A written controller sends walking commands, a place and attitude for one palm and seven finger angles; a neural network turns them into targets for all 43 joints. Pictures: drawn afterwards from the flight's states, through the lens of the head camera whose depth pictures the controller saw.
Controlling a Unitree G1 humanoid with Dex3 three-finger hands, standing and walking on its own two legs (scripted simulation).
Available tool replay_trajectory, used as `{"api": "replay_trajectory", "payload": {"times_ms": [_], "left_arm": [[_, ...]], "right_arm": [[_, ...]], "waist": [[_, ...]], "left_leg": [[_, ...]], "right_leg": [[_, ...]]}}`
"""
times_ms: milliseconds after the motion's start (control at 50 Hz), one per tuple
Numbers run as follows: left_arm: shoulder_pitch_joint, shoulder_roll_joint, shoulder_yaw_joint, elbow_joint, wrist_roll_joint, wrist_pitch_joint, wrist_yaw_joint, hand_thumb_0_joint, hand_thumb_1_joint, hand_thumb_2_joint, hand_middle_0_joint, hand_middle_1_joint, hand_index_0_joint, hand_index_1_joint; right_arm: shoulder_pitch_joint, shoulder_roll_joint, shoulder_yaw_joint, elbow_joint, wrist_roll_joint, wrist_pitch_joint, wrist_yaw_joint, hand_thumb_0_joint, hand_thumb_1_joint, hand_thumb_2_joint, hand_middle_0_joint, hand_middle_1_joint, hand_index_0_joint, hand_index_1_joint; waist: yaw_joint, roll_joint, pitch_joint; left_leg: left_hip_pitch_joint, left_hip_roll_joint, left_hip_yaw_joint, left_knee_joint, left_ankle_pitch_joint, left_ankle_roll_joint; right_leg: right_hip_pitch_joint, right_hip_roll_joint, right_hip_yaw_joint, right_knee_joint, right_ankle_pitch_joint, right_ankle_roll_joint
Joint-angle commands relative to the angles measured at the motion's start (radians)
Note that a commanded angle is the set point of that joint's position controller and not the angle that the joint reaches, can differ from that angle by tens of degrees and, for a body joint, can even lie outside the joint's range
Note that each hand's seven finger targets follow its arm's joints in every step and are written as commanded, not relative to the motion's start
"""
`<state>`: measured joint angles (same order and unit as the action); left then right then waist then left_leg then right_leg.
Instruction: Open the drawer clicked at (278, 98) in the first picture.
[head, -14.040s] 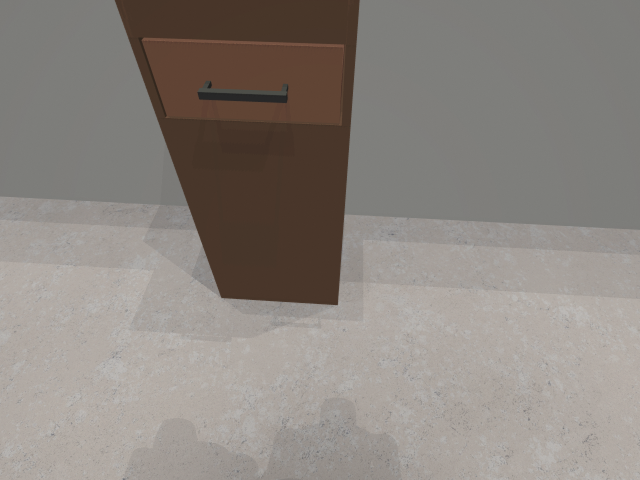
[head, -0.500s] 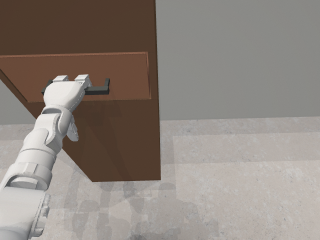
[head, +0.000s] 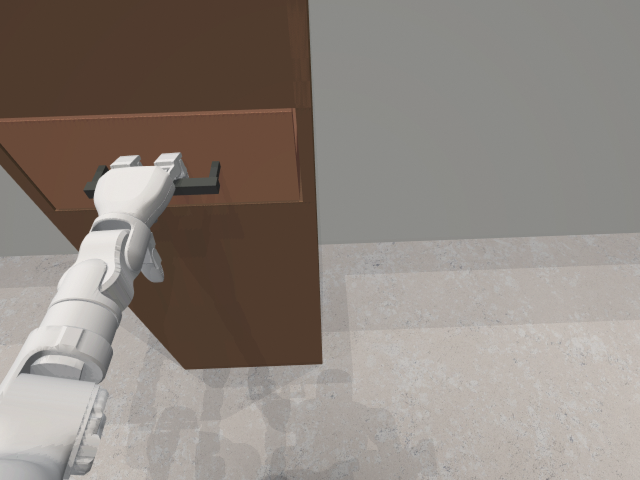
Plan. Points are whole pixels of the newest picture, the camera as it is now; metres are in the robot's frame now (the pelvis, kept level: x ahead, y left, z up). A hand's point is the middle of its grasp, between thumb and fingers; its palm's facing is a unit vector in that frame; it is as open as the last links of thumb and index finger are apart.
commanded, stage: close the thumb around the handle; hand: left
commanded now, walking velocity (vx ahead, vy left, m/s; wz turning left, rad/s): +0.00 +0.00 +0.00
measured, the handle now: (156, 178) +0.49 +0.24 +0.10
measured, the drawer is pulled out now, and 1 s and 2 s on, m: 0.00 0.01 0.12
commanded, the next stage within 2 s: pull the drawer open in 0.58 s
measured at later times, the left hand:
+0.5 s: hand (155, 220) +0.43 +0.23 +0.07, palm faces -0.04 -0.02 -1.00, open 5.7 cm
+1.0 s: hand (154, 229) +0.42 +0.23 +0.07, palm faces +0.00 -0.06 -1.00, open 5.5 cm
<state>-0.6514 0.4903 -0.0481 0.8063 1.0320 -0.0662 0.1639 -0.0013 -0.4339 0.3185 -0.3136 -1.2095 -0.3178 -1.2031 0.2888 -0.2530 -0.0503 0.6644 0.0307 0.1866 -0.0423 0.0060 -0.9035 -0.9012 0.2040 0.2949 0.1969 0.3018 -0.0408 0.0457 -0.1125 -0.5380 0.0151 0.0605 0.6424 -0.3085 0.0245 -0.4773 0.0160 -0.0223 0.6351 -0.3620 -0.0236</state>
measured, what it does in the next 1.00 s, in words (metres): stands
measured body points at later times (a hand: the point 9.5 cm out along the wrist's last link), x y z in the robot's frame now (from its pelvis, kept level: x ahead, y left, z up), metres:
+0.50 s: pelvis +0.00 -0.01 +0.00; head +0.05 -0.02 +0.45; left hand +0.43 +0.23 +0.13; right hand +0.08 -0.27 -0.13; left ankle +0.00 +0.11 -0.72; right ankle -0.04 -0.11 -0.72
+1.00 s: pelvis +0.02 +0.00 +0.01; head +0.06 -0.03 +0.45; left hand +0.41 +0.23 +0.13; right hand +0.11 -0.28 -0.12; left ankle +0.00 +0.11 -0.72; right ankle -0.04 -0.11 -0.72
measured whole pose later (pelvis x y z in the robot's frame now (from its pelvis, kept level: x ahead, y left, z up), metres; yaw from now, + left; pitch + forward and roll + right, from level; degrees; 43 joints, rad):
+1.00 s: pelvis +0.02 +0.00 +0.01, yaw -2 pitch +11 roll +0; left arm -0.38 0.50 0.01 0.49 0.98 -0.02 0.13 0.00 0.80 0.81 -0.29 -1.35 -0.35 -1.28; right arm 0.25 -0.27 -0.06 0.62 0.03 0.18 -0.03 0.01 -0.90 -0.90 0.20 0.29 0.20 0.30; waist -0.04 0.05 -0.11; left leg -0.46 0.03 0.09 0.58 -0.31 0.02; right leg -0.42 0.03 0.01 0.58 -0.36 -0.03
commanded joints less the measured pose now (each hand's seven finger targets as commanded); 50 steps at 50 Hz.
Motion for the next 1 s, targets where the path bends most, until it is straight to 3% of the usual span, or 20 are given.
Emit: {"api": "replay_trajectory", "payload": {"times_ms": [0,40,60,180,240,280,320,360,400,480,540,580,600,660,720,860,880,920,960,980], "left_arm": [[-0.397,0.242,0.073,-0.227,-0.012,0.002,0.035,0.0,-0.108,0.468,-0.328,-1.242,-0.328,-1.242],[-0.404,0.211,0.052,-0.244,-0.017,0.002,0.028,0.0,0.004,0.516,-0.336,-1.254,-0.336,-1.254],[-0.406,0.202,0.043,-0.262,-0.022,0.0,0.026,0.0,0.06,0.54,-0.34,-1.26,-0.34,-1.26],[-0.376,0.25,0.087,-0.221,-0.019,0.014,0.033,0.0,0.396,0.684,-0.364,-1.296,-0.364,-1.296],[-0.419,0.257,0.077,-0.214,-0.013,0.015,0.031,0.0,0.564,0.756,-0.376,-1.314,-0.376,-1.314],[-0.422,0.257,0.078,-0.227,-0.009,0.011,0.031,0.0,0.676,0.804,-0.384,-1.326,-0.384,-1.326],[-0.416,0.227,0.055,-0.217,-0.016,0.013,0.026,0.0,0.788,0.852,-0.392,-1.338,-0.392,-1.338],[-0.419,0.242,0.063,-0.202,-0.019,0.01,0.02,0.0,0.9,0.9,-0.4,-1.35,-0.4,-1.35],[-0.417,0.278,0.09,-0.205,-0.017,0.003,0.018,0.0,0.9,0.9,-0.4,-1.35,-0.4,-1.35],[-0.365,0.246,0.082,-0.23,-0.027,-0.01,0.013,0.0,0.9,0.9,-0.4,-1.35,-0.4,-1.35],[-0.391,0.282,0.104,-0.221,-0.026,-0.015,0.014,0.0,0.9,0.9,-0.4,-1.35,-0.4,-1.35],[-0.348,0.308,0.132,-0.223,-0.025,-0.015,0.016,0.0,0.9,0.9,-0.4,-1.35,-0.4,-1.35],[-0.362,0.274,0.1,-0.227,-0.028,-0.012,0.015,0.0,0.9,0.9,-0.4,-1.35,-0.4,-1.35],[-0.341,0.324,0.147,-0.244,-0.031,-0.018,0.017,0.0,0.9,0.9,-0.4,-1.35,-0.4,-1.35],[-0.217,0.321,0.173,-0.288,-0.047,-0.017,0.014,0.0,0.9,0.9,-0.4,-1.35,-0.4,-1.35],[-0.003,0.292,0.183,-0.435,-0.073,0.022,0.006,0.0,0.9,0.9,-0.4,-1.35,-0.4,-1.35],[0.004,0.307,0.195,-0.467,-0.069,0.03,0.008,0.0,0.9,0.9,-0.4,-1.35,-0.4,-1.35],[0.058,0.276,0.179,-0.54,-0.076,0.048,0.008,0.0,0.9,0.9,-0.4,-1.35,-0.4,-1.35],[0.132,0.301,0.211,-0.585,-0.085,0.064,0.004,0.0,0.9,0.9,-0.4,-1.35,-0.4,-1.35],[0.165,0.276,0.196,-0.61,-0.093,0.076,0.001,0.0,0.9,0.9,-0.4,-1.35,-0.4,-1.35]], "right_arm": [[0.027,-0.142,-0.056,-0.096,-0.002,-0.029,-0.01,0.0,-0.9,-0.9,0.2,0.3,0.2,0.3],[0.029,-0.141,-0.058,-0.096,-0.003,-0.029,-0.006,0.0,-0.9,-0.9,0.2,0.3,0.2,0.3],[0.027,-0.142,-0.059,-0.098,-0.002,-0.029,-0.005,0.0,-0.9,-0.9,0.2,0.3,0.2,0.3],[0.011,-0.144,-0.051,-0.093,-0.002,-0.026,-0.009,0.0,-0.9,-0.9,0.2,0.3,0.2,0.3],[0.01,-0.146,-0.047,-0.095,0.0,-0.029,-0.013,0.0,-0.9,-0.9,0.2,0.3,0.2,0.3],[0.011,-0.143,-0.049,-0.097,-0.002,-0.03,-0.015,0.0,-0.9,-0.9,0.2,0.3,0.2,0.3],[0.01,-0.141,-0.049,-0.098,-0.001,-0.031,-0.015,0.0,-0.9,-0.9,0.2,0.3,0.2,0.3],[0.012,-0.144,-0.047,-0.095,0.001,-0.03,-0.018,0.0,-0.9,-0.9,0.2,0.3,0.2,0.3],[0.016,-0.146,-0.046,-0.096,-0.001,-0.03,-0.02,0.0,-0.9,-0.9,0.2,0.3,0.2,0.3],[0.012,-0.141,-0.051,-0.103,-0.002,-0.029,-0.015,0.0,-0.9,-0.9,0.2,0.3,0.2,0.3],[0.017,-0.147,-0.05,-0.096,-0.002,-0.029,-0.018,0.0,-0.9,-0.9,0.2,0.3,0.2,0.3],[0.016,-0.146,-0.052,-0.099,-0.001,-0.028,-0.02,0.0,-0.9,-0.9,0.2,0.3,0.2,0.3],[0.011,-0.144,-0.051,-0.099,-0.001,-0.029,-0.02,0.0,-0.9,-0.9,0.2,0.3,0.2,0.3],[0.014,-0.147,-0.051,-0.098,-0.002,-0.029,-0.019,0.0,-0.9,-0.9,0.2,0.3,0.2,0.3],[-0.007,-0.142,-0.055,-0.117,-0.001,-0.029,-0.015,0.0,-0.9,-0.9,0.2,0.3,0.2,0.3],[-0.054,-0.144,-0.054,-0.156,0.005,-0.036,0.001,0.0,-0.9,-0.9,0.2,0.3,0.2,0.3],[-0.061,-0.146,-0.054,-0.155,0.004,-0.037,0.0,0.0,-0.9,-0.9,0.2,0.3,0.2,0.3],[-0.073,-0.141,-0.057,-0.165,0.003,-0.045,0.007,0.0,-0.9,-0.9,0.2,0.3,0.2,0.3],[-0.086,-0.145,-0.053,-0.168,0.001,-0.049,0.009,0.0,-0.9,-0.9,0.2,0.3,0.2,0.3],[-0.095,-0.141,-0.051,-0.175,0.002,-0.052,0.01,0.0,-0.9,-0.9,0.2,0.3,0.2,0.3]], "waist": [[0.004,0.019,-0.357],[-0.011,-0.012,-0.348],[-0.007,0.006,-0.351],[0.007,-0.027,-0.305],[-0.003,-0.03,-0.306],[0.004,0.001,-0.336],[-0.005,-0.009,-0.316],[-0.008,-0.023,-0.318],[0.004,-0.021,-0.337],[0.012,-0.008,-0.345],[0.002,-0.049,-0.327],[0.021,-0.028,-0.353],[0.01,-0.027,-0.337],[0.024,-0.024,-0.363],[0.053,-0.021,-0.373],[0.077,-0.03,-0.359],[0.079,-0.017,-0.37],[0.083,0.007,-0.372],[0.091,-0.012,-0.378],[0.091,-0.011,-0.363]], "left_leg": [[0.287,-0.03,-0.029,-0.024,0.433,0.03],[0.299,-0.025,-0.035,-0.019,0.443,0.031],[0.309,-0.026,-0.035,-0.021,0.443,0.031],[0.258,-0.033,-0.03,-0.038,0.363,0.031],[0.249,-0.035,-0.028,-0.04,0.348,0.032],[0.267,-0.036,-0.027,-0.036,0.362,0.032],[0.267,-0.037,-0.024,-0.032,0.361,0.032],[0.254,-0.037,-0.024,-0.034,0.35,0.034],[0.246,-0.04,-0.023,-0.033,0.362,0.034],[0.258,-0.041,-0.019,-0.028,0.4,0.034],[0.227,-0.041,-0.018,-0.031,0.372,0.036],[0.23,-0.044,-0.013,-0.03,0.394,0.035],[0.235,-0.045,-0.011,-0.029,0.393,0.036],[0.228,-0.047,-0.011,-0.027,0.416,0.036],[0.23,-0.047,-0.003,-0.034,0.44,0.035],[0.25,-0.04,-0.001,-0.048,0.515,0.035],[0.263,-0.038,-0.003,-0.048,0.535,0.034],[0.298,-0.032,-0.004,-0.049,0.578,0.033],[0.299,-0.031,-0.008,-0.049,0.615,0.032],[0.302,-0.032,-0.007,-0.049,0.634,0.032]], "right_leg": [[0.092,0.028,0.007,-0.053,0.413,-0.016],[0.081,0.029,0.004,-0.059,0.404,-0.015],[0.077,0.029,0.006,-0.059,0.405,-0.014],[0.096,0.026,0.005,-0.067,0.37,-0.015],[0.102,0.023,0.011,-0.072,0.362,-0.016],[0.101,0.023,0.011,-0.064,0.376,-0.016],[0.093,0.023,0.011,-0.07,0.384,-0.015],[0.103,0.021,0.016,-0.071,0.386,-0.011],[0.125,0.02,0.019,-0.065,0.409,-0.013],[0.134,0.021,0.017,-0.063,0.446,-0.013],[0.149,0.018,0.022,-0.07,0.441,-0.009],[0.167,0.019,0.023,-0.06,0.471,-0.01],[0.155,0.018,0.022,-0.063,0.477,-0.008],[0.191,0.016,0.027,-0.058,0.514,-0.007],[0.227,0.018,0.029,-0.058,0.557,-0.007],[0.265,0.019,0.025,-0.059,0.615,-0.003],[0.264,0.019,0.027,-0.056,0.624,-0.003],[0.26,0.02,0.022,-0.06,0.626,-0.002],[0.288,0.017,0.025,-0.056,0.67,0.002],[0.289,0.016,0.022,-0.058,0.691,0.003]]}}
